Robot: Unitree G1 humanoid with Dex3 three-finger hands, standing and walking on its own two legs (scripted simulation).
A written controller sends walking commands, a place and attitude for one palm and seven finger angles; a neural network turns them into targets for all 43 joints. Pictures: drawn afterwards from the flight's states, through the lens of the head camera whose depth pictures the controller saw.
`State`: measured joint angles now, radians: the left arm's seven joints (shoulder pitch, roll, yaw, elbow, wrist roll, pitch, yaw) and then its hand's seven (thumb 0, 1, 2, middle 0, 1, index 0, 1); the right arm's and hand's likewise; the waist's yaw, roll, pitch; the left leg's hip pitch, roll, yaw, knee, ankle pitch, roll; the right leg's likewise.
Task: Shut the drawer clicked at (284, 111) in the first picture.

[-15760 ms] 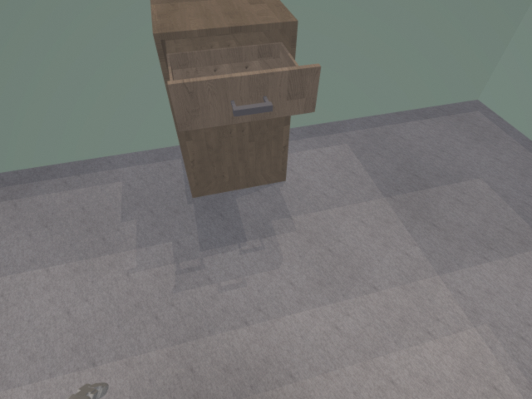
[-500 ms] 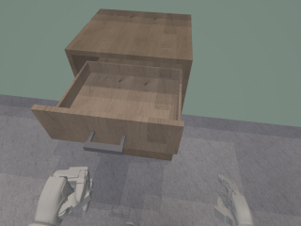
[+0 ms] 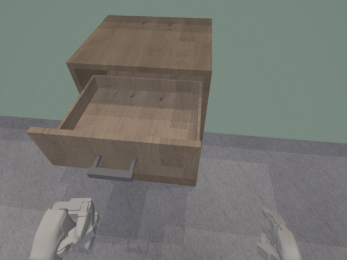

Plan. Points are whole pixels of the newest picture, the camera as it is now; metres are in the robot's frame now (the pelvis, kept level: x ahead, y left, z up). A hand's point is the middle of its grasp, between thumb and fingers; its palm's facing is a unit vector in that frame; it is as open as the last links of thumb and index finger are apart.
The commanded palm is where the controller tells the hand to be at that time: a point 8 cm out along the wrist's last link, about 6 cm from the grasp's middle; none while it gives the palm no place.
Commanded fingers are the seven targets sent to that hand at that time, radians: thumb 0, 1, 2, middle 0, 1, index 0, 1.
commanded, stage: bring the fist close to the handle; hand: left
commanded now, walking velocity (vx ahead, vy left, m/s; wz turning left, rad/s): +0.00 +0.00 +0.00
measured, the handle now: (113, 167) +0.36 +0.18 -0.01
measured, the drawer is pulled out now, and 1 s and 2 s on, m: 0.30 0.30 0.29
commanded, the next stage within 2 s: push the drawer shut in 1.38 s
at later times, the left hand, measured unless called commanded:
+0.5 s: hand (100, 215) +0.21 +0.17 +0.03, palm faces -0.08 -1.00 -0.03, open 3.3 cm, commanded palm +0.20 +0.22 +0.03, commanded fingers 0.00 0.90 0.90 -1.40 -1.60 -1.40 -1.60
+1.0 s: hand (115, 208) +0.25 +0.16 -0.02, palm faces -0.13 -0.99 -0.03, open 3.3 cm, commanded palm +0.24 +0.22 -0.01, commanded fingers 0.00 0.90 0.90 -1.40 -1.60 -1.40 -1.60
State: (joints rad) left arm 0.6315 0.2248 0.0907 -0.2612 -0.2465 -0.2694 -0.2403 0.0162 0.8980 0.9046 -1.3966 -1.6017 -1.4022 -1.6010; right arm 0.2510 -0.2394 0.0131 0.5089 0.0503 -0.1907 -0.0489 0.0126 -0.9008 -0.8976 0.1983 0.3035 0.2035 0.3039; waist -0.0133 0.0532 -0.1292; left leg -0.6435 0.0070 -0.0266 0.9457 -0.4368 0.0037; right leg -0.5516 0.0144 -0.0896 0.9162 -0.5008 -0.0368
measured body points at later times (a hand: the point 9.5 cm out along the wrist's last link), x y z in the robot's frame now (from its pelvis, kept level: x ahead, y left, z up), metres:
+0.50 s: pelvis +0.00 +0.01 -0.01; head +0.05 +0.01 +0.43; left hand +0.21 +0.22 +0.04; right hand +0.17 -0.24 -0.09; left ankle +0.02 +0.12 -0.69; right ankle -0.02 -0.09 -0.69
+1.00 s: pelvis -0.02 +0.02 -0.05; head +0.06 +0.03 +0.39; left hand +0.25 +0.21 -0.02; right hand +0.15 -0.22 -0.13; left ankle +0.02 +0.12 -0.69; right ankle -0.02 -0.09 -0.69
